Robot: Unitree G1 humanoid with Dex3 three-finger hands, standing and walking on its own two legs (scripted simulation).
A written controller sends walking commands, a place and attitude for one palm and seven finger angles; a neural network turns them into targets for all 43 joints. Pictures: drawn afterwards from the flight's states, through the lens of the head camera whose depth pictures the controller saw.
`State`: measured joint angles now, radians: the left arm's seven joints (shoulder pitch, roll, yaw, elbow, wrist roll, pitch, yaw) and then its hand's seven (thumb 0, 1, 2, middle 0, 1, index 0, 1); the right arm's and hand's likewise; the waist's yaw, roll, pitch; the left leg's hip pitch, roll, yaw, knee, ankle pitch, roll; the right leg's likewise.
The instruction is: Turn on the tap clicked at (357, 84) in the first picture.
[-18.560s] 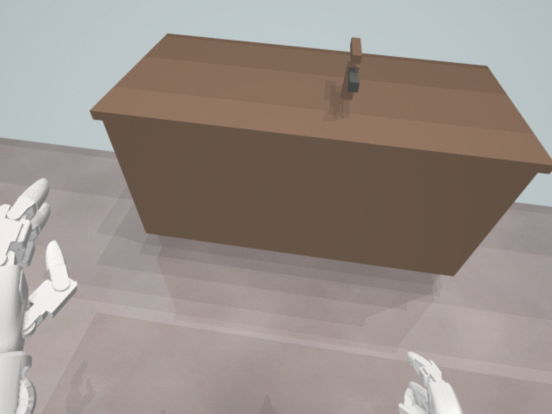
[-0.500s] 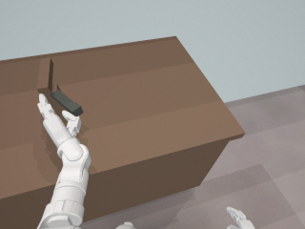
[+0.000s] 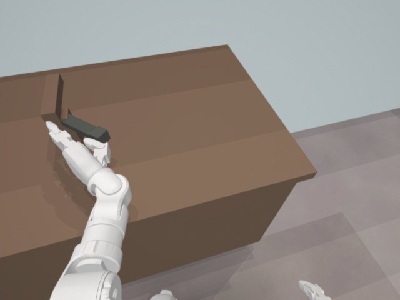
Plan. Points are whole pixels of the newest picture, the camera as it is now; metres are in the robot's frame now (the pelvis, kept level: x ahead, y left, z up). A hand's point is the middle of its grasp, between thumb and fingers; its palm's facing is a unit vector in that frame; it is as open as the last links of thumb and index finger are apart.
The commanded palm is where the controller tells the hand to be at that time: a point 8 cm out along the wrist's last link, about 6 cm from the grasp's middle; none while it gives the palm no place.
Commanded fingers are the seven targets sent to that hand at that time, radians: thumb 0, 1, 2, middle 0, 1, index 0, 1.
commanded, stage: push the lever round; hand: left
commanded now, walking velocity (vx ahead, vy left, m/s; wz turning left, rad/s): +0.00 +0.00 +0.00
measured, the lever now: (100, 136) +0.43 +0.23 +0.07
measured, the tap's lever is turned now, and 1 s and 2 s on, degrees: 45 57 58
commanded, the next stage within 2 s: none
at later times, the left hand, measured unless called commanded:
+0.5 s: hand (114, 141) +0.42 +0.20 +0.07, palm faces +0.82 -0.56 -0.08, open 8.4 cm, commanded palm +0.38 +0.20 +0.07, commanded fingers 0.00 0.90 0.90 -0.15 -0.15 -0.15 -0.15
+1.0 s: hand (116, 137) +0.43 +0.20 +0.07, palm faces +0.86 -0.50 -0.10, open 8.5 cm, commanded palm +0.40 +0.19 +0.07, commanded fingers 0.00 0.90 0.90 -0.15 -0.15 -0.15 -0.15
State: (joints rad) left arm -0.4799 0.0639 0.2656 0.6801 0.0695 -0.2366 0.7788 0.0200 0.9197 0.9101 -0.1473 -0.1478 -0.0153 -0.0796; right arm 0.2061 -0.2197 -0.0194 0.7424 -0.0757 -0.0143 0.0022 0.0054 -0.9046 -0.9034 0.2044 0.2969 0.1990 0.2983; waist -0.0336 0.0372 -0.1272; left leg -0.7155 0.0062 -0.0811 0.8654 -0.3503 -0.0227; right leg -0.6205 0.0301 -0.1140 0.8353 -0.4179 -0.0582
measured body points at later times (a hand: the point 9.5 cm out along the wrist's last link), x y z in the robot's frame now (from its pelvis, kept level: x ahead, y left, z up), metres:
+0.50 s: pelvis +0.00 -0.01 +0.00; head +0.05 +0.00 +0.45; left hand +0.37 +0.23 +0.08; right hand +0.12 -0.25 -0.13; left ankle +0.04 +0.13 -0.70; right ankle +0.00 -0.08 -0.70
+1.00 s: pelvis -0.01 -0.01 -0.01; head +0.05 -0.01 +0.44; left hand +0.38 +0.22 +0.08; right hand +0.08 -0.26 -0.14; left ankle +0.04 +0.13 -0.70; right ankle +0.00 -0.08 -0.70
